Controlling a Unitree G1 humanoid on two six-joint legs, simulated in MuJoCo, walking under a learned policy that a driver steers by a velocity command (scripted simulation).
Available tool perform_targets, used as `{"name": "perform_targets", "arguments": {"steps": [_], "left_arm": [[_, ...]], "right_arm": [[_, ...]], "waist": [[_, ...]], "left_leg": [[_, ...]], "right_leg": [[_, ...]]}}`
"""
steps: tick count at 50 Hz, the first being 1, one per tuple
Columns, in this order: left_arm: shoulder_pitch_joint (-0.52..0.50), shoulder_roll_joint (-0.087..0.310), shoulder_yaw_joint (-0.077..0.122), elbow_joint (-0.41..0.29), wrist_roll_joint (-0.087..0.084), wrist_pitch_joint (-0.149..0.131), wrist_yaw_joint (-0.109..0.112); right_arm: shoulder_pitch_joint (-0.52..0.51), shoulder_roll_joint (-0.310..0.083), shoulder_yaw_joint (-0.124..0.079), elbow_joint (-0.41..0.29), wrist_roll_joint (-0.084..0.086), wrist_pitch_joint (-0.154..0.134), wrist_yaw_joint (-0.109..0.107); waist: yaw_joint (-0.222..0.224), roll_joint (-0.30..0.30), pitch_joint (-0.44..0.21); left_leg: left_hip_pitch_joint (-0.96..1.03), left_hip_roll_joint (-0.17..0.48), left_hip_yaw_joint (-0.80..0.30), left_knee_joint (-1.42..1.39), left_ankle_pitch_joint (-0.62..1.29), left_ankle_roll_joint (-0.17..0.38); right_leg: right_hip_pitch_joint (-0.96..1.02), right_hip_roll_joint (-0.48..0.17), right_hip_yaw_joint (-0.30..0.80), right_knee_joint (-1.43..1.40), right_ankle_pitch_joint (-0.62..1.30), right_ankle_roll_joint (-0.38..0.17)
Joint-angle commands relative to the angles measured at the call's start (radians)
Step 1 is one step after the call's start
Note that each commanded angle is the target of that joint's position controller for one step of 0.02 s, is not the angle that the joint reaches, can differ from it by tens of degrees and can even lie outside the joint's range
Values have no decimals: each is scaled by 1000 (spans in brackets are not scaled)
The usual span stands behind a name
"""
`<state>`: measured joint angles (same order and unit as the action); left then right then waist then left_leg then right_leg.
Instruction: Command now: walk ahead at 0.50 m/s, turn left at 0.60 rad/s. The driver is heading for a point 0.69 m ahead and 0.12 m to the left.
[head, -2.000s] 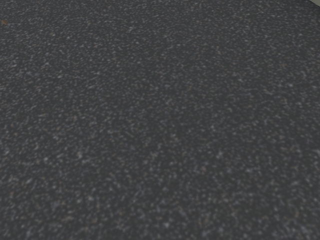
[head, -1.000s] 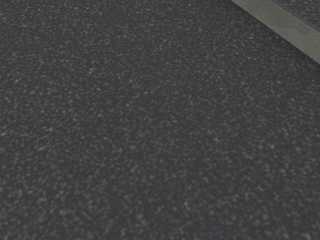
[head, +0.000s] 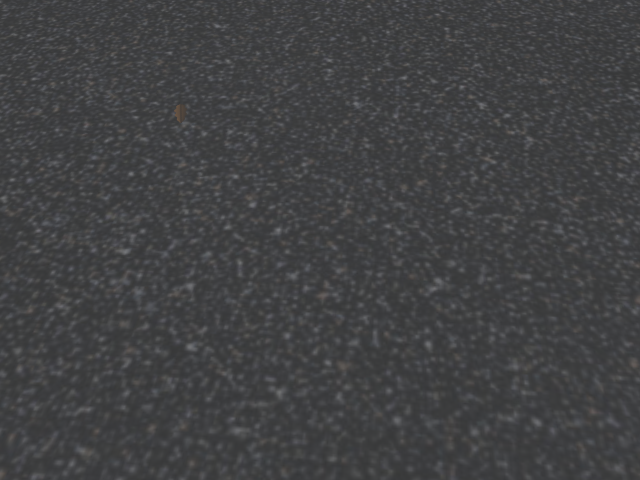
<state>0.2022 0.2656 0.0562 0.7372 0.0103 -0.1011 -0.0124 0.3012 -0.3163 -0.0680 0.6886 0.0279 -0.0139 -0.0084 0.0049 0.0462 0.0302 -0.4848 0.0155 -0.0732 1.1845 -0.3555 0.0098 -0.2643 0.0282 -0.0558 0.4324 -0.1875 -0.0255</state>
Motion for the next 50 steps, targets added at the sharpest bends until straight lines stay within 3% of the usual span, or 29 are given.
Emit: {"name": "perform_targets", "arguments": {"steps": [1, 4, 8, 12, 15, 16, 17, 18, 19, 20, 21, 22, 23, 24, 27, 32, 36, 39, 40, 41, 42, 43, 44, 45, 46, 47, 48, 50], "left_arm": [[18, 115, 31, -26, -7, -17, 6], [26, 155, 44, -1, -7, -17, 7], [34, 181, 47, 22, -12, -4, 12], [90, 216, 56, 55, -29, 16, 14], [87, 260, 69, 58, -44, 36, 22], [80, 271, 72, 56, -48, 44, 26], [71, 254, 64, 50, -49, 47, 30], [106, 177, 36, 31, -9, 41, 30], [173, 76, -1, -31, 10, 13, 15], [42, 183, 19, -41, -28, -17, 2], [-24, 201, 23, -70, -53, -33, -4], [-26, 185, 18, -61, -37, -40, 3], [-18, 186, 22, -53, -12, -39, 9], [3, 190, 26, -47, -6, -28, 8], [3, 154, 19, -46, 8, 0, 9], [-181, 96, -6, -91, 2, 1, 1], [-258, 112, -4, -112, -13, -15, -20], [-238, 143, 9, -116, -13, -22, -26], [-202, 150, 15, -109, -12, -24, -24], [-120, 170, 29, -86, 0, -28, -18], [-7, 210, 41, -74, 21, -35, -14], [111, 288, 61, -56, 42, -32, -12], [174, 239, 56, -17, 8, -18, -25], [131, 178, 35, -30, -16, -11, -26], [59, 143, 22, -45, -9, -2, -23], [0, 115, 8, -43, -3, 2, -24], [-33, 93, -2, -40, 1, 0, -23], [-68, 80, -9, -20, 9, 1, -24]], "right_arm": [[-35, -51, -19, -100, 2, -4, 7], [-87, -35, -11, -123, -6, -3, 12], [-192, -17, 1, -142, -5, -18, 37], [-292, -17, 3, -184, 0, -20, 60], [-244, -66, -22, -192, -9, -12, 66], [-146, -100, -43, -171, -10, -7, 63], [25, -150, -74, -125, -6, -1, 51], [157, -230, -99, -94, 2, 11, 29], [98, -309, -98, -124, 1, -6, 32], [119, -210, -73, -135, -2, -23, 40], [82, -173, -59, -122, -9, -37, 42], [23, -152, -51, -123, -8, -44, 41], [-35, -131, -44, -131, -14, -45, 39], [-66, -113, -36, -143, -25, -46, 34], [-64, -120, -36, -125, -20, -53, 18], [1, -144, -42, -78, -12, -42, -7], [76, -133, -37, -24, -6, -42, -6], [91, -132, -38, 1, -10, -33, -8], [83, -133, -39, 5, -11, -29, -7], [65, -116, -32, 2, -13, -25, -7], [58, -82, -18, -13, -25, -23, -9], [175, -34, 1, -18, -18, -30, -12], [237, -48, 4, 5, -16, -35, -14], [166, -127, -17, 6, -4, -32, -14], [71, -136, -20, -11, -5, -24, -17], [13, -125, -19, -27, -18, -17, -19], [1, -112, -21, -33, -30, -8, -21], [43, -45, -7, -15, -28, 8, -22]], "waist": [[16, -149, -12], [21, -121, -2], [58, -105, 21], [82, -101, 53], [20, -141, -4], [-42, -143, -61], [-135, -116, -146], [-162, 47, -234], [-40, 236, -357], [-130, 95, -373], [-117, 68, -223], [-70, -23, -146], [-30, -32, -104], [0, -12, -92], [18, -8, -70], [-47, 20, -24], [-89, 36, -6], [-71, 66, 3], [-50, 80, -2], [-2, 71, -38], [50, 32, -167], [45, -174, -348], [49, -341, -417], [62, -206, -295], [55, -124, -201], [31, -88, -115], [0, -96, -95], [-37, -149, -94]], "left_leg": [[-205, 93, -35, -45, 54, -10], [-249, 105, -26, -164, 155, -24], [-194, 89, 35, -392, 355, -12], [-171, 65, 92, -524, 339, 23], [-38, -14, 162, -557, 193, 83], [93, -55, 183, -578, 171, 112], [345, -88, 175, -636, 235, 153], [651, 73, -80, -638, 253, 216], [888, 296, -682, -784, 2, 408], [879, 304, -722, -883, -82, 381], [761, 276, -581, -900, -8, 340], [614, 231, -470, -899, 111, 308], [496, 194, -389, -907, 232, 290], [422, 170, -345, -927, 309, 284], [301, 140, -263, -957, 449, 297], [226, 61, -168, -947, 346, 225], [296, 111, -217, -909, 267, 206], [403, 163, -277, -841, 335, 190], [420, 165, -282, -808, 404, 179], [428, 117, -252, -702, 575, 151], [370, 57, -205, -500, 589, 108], [69, -74, -115, -147, 290, 20], [-98, -148, -114, 81, -272, -25], [-169, -100, -162, 163, -253, -31], [-172, -61, -125, 157, -196, -37], [-159, -27, -89, 89, -157, -44], [-107, 18, -71, 5, -117, -43], [19, 31, -31, -153, -65, -59]], "right_leg": [[163, -281, 245, -254, 89, -158], [188, -295, 153, -279, 199, -175], [207, -261, 3, -281, 271, -139], [297, -292, -61, -253, 341, -115], [363, -302, -116, -85, 763, -87], [350, -292, -137, 62, 883, -74], [240, -259, -162, 278, 844, -43], [-39, -204, -159, 601, 327, 0], [-420, 4, 1, 900, -431, 43], [-521, -33, 158, 963, -385, 29], [-573, -70, 143, 917, -281, 12], [-520, -111, 142, 831, -200, 11], [-455, -136, 143, 750, -154, 22], [-394, -151, 149, 720, -122, 30], [-347, -141, 121, 611, -68, 79], [-286, -77, 102, 239, 244, 107], [-243, -62, 113, 112, 316, 77], [-239, -58, 113, 71, 187, 29], [-197, -49, 96, 54, 143, 8], [-83, -30, 71, 5, 165, -22], [134, -119, 136, 52, 339, -73], [523, -331, 443, 86, 472, -231], [612, -448, 726, -25, 455, -319], [512, -428, 659, -44, 379, -283], [388, -386, 512, -45, 425, -245], [257, -339, 403, -64, 537, -228], [178, -304, 337, -79, 597, -206], [76, -240, 235, -113, 690, -193]]}}
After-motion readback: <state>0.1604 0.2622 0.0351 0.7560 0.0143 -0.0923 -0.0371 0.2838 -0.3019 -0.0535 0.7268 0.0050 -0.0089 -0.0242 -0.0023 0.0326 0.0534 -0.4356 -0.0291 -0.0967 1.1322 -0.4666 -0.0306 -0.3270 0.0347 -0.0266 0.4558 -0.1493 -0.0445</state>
